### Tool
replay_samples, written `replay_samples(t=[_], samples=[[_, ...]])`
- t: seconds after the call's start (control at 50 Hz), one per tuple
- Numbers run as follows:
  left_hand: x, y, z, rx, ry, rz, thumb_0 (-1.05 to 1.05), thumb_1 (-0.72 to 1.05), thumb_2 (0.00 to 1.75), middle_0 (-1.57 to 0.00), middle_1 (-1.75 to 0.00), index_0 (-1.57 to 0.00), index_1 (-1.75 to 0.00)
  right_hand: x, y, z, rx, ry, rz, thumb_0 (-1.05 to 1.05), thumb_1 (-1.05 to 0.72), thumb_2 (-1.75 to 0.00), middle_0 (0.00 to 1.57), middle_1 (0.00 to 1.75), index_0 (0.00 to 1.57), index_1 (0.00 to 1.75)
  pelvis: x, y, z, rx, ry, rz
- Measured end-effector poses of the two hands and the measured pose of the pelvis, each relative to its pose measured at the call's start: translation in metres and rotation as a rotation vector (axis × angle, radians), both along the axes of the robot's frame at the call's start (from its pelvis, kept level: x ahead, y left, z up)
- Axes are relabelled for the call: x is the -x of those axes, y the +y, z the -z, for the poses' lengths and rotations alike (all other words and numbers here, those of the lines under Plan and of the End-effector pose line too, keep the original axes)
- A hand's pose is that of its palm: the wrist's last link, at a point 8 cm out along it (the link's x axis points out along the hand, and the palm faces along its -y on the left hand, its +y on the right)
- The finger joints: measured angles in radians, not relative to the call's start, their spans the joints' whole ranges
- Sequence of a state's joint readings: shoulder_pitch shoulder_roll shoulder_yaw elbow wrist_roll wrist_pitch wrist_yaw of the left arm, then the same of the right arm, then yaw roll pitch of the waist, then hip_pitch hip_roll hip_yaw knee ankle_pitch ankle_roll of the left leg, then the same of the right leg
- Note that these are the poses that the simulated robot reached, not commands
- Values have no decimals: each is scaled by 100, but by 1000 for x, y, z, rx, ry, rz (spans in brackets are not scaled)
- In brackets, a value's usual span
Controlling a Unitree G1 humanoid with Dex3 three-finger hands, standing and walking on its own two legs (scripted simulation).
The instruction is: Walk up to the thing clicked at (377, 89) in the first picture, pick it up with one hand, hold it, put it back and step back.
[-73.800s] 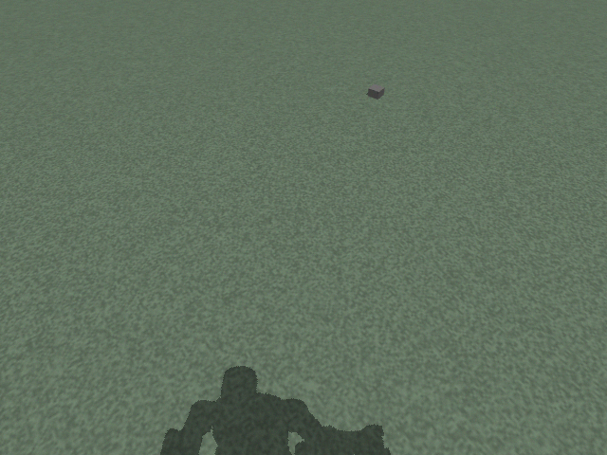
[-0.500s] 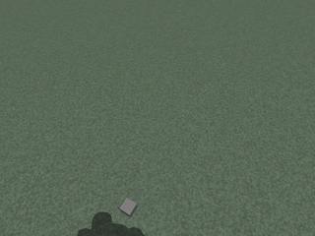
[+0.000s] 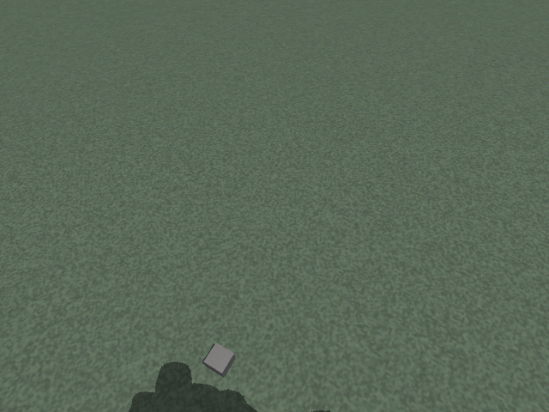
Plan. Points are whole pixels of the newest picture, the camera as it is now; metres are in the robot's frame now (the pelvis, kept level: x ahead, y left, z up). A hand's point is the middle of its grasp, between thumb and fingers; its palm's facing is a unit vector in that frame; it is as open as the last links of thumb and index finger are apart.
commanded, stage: stand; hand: left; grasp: from above
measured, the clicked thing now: (220, 359) +0.45 +0.22 -0.76
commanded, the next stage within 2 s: step back in 0.30 s
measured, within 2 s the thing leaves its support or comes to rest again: neither
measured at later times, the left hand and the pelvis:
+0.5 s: hand out of the picture +0.09 +0.28 -0.16, palm faces +0.00 -0.92 -0.39, open 7.4 cm; pelvis -0.02 +0.01 -0.01, yaw +0 degrees
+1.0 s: hand out of the picture +0.02 +0.29 -0.18, palm faces -0.09 -0.91 -0.40, open 7.4 cm; pelvis -0.10 +0.03 -0.03, yaw -4 degrees
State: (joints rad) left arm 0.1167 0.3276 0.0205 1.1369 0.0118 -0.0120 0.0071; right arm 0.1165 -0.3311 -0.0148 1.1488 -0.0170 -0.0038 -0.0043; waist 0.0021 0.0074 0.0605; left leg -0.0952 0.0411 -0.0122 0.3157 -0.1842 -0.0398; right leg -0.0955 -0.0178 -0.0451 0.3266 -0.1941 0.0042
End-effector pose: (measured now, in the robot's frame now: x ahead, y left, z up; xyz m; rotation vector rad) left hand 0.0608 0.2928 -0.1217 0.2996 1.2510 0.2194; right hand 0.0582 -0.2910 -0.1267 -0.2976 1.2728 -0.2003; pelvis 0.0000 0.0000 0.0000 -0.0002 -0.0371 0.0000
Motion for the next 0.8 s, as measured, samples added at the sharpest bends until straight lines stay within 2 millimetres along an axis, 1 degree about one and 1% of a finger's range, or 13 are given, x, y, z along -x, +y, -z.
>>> replay_samples(t=[0.18, 0.32, 0.4, 0.46, 0.54, 0.6, 0.64, 0.72, 0.8], samples=[[-12, 0, -2, -4, -20, 11, 1, 91, 90, -20, -30, -20, -30, -10, 0, -1, 1, -19, -3, 1, -90, -90, 20, 30, 21, 30, -4, 0, 0, -2, 1, 2], [-19, 1, -3, -4, -32, 6, 1, 91, 90, -20, -30, -20, -30, -16, -1, -1, -2, -31, -4, 1, -90, -90, 20, 30, 21, 30, -6, 0, 0, -2, 5, 1], [-18, 10, -2, -21, -43, -8, 1, 90, 90, -21, -30, -20, -30, -18, -6, 1, 6, -42, 4, 1, -90, -90, 20, 30, 21, 30, 6, 2, 5, 6, 11, -2], [-17, 21, 0, -38, -44, 0, 1, 90, 90, -21, -30, -20, -30, -16, -8, 2, 25, -47, 3, 1, -90, -90, 20, 30, 21, 30, 17, 7, 9, 4, 11, -3], [-21, 39, 6, -54, -56, 37, 1, 90, 90, -21, -30, -20, -30, -2, -6, 0, 59, -41, 8, 0, -90, -90, 20, 30, 21, 30, 28, 23, 16, -6, 17, 0], [-30, 55, 18, -49, -90, 51, 1, 90, 90, -21, -30, -20, -30, 17, 1, 2, 98, -25, 1, 0, -90, -90, 20, 30, 21, 30, 36, 37, 27, 8, 27, -8], [-34, 61, 22, -49, -111, 47, 1, 90, 90, -21, -30, -20, -30, 33, 8, 1, 109, 9, -6, 0, -90, -90, 20, 30, 21, 30, 44, 42, 28, 3, 19, -7], [-29, 62, 21, -40, -113, 53, 1, 91, 90, -20, -30, -20, -30, 59, 21, -5, 106, 53, 0, 0, -90, -90, 20, 30, 21, 30, 55, 44, 21, 16, 24, -6], [-11, 57, 21, -28, -77, 80, 1, 91, 90, -20, -30, -20, -30, 68, 27, -7, 103, 24, 15, 1, -90, -90, 20, 30, 21, 30, 65, 46, 17, 17, 25, 18]])
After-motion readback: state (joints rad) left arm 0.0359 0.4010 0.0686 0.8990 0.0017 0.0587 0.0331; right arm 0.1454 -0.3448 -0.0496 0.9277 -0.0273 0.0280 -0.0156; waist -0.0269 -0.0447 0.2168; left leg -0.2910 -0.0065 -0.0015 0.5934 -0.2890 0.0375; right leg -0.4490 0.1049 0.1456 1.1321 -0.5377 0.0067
